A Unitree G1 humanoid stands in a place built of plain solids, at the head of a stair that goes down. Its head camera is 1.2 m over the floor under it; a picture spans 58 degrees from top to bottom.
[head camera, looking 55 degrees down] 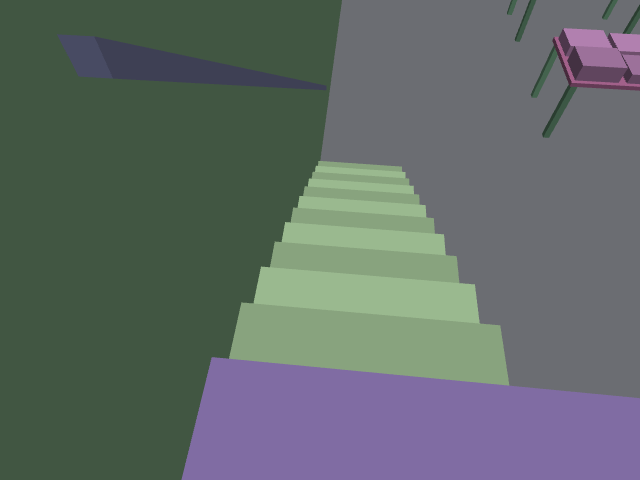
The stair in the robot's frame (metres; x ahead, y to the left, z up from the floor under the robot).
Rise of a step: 0.20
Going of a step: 0.27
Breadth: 0.91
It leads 6 degrees to the right of straight ahead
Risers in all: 12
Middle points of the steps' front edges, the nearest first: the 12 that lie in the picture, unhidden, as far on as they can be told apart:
0.39 -0.15 0.00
0.66 -0.17 -0.20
0.94 -0.20 -0.40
1.21 -0.23 -0.60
1.48 -0.25 -0.80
1.75 -0.28 -0.99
2.03 -0.31 -1.19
2.30 -0.33 -1.39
2.57 -0.36 -1.59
2.84 -0.38 -1.79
3.12 -0.41 -1.99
3.39 -0.44 -2.19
